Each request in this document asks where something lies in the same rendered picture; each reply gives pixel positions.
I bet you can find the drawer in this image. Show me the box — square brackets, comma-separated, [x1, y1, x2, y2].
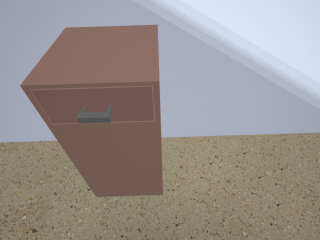
[31, 85, 154, 124]

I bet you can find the handle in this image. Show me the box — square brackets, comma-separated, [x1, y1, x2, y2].
[77, 105, 113, 124]

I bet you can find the cabinet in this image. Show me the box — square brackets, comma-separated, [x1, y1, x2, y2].
[20, 25, 163, 197]

